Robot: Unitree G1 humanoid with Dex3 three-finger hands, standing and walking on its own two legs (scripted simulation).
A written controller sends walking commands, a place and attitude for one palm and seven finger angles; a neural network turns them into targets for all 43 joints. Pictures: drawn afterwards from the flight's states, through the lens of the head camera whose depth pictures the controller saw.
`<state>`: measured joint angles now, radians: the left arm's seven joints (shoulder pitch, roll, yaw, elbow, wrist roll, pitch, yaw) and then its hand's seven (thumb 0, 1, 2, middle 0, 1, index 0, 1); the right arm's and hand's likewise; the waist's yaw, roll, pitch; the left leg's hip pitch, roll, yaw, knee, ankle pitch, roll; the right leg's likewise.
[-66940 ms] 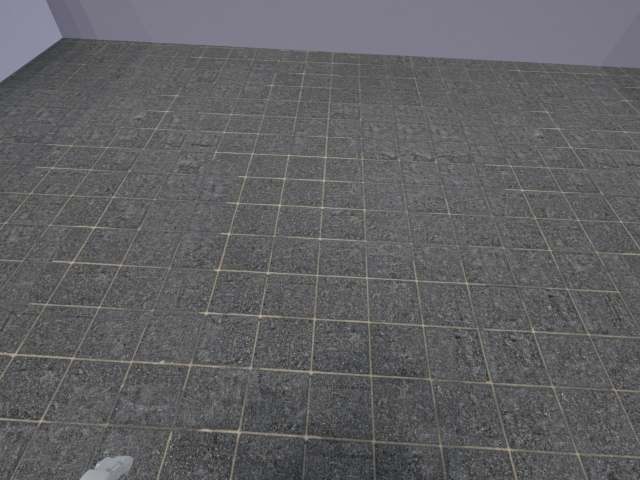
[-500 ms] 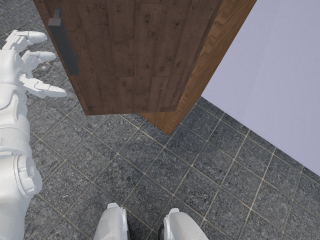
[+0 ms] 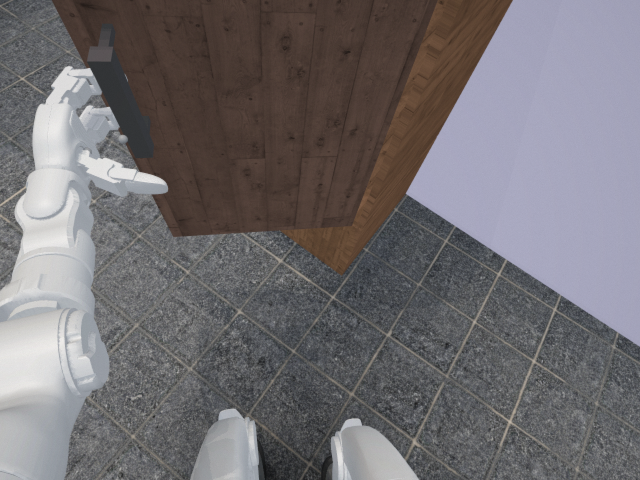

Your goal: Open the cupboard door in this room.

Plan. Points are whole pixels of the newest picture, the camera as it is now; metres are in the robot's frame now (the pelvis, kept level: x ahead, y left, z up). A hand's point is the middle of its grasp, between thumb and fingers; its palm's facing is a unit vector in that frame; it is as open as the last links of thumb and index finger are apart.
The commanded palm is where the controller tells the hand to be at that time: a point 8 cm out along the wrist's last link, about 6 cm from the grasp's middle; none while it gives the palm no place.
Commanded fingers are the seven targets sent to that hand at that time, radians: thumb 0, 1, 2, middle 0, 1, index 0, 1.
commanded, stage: slide the fingers in behind the handle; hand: left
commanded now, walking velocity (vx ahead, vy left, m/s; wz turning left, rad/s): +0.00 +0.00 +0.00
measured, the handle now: (127, 97) +0.56 +0.20 +0.08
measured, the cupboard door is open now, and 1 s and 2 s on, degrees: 44 44 48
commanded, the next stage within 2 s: close the thumb around the handle in 0.80 s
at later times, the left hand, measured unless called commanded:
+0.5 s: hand (145, 142) +0.50 +0.18 +0.07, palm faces +0.05 -1.00 +0.00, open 14.0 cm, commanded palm +0.49 +0.22 +0.07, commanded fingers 0.00 -0.50 0.30 -0.30 -1.20 -0.30 -1.20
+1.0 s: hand (146, 137) +0.51 +0.18 +0.07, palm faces +0.06 -1.00 +0.01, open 13.8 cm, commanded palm +0.49 +0.22 +0.07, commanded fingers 0.00 -0.16 0.44 -0.32 -1.24 -0.32 -1.24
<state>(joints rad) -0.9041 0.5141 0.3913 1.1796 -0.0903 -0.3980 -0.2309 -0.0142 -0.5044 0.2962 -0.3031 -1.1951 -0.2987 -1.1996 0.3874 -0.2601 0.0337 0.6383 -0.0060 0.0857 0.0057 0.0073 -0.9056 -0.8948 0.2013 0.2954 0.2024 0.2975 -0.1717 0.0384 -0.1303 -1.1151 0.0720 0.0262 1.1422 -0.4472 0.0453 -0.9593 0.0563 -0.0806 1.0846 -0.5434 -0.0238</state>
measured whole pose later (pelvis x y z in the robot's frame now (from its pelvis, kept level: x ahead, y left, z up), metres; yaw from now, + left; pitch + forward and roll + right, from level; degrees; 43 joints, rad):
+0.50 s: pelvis +0.00 -0.01 +0.00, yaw +1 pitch +23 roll -4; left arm -0.90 0.46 0.36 1.19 -0.09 -0.44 -0.18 -0.01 -0.51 0.30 -0.29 -1.19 -0.30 -1.20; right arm 0.37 -0.26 0.02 0.64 -0.01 0.08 0.02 0.01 -0.91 -0.89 0.20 0.30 0.20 0.30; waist -0.17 0.03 -0.13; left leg -1.11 0.07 0.01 1.14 -0.44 0.03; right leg -0.95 0.06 -0.09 1.10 -0.55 -0.04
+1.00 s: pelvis +0.00 +0.00 +0.00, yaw +0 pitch +24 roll -4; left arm -0.89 0.45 0.38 1.17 -0.08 -0.43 -0.16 -0.01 -0.47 0.31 -0.31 -1.20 -0.30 -1.20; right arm 0.40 -0.25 0.02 0.64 -0.01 0.08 0.02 0.01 -0.91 -0.89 0.20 0.30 0.20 0.30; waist -0.18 0.04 -0.14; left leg -1.10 0.07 0.03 1.13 -0.45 0.04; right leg -0.95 0.06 -0.07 1.08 -0.55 -0.03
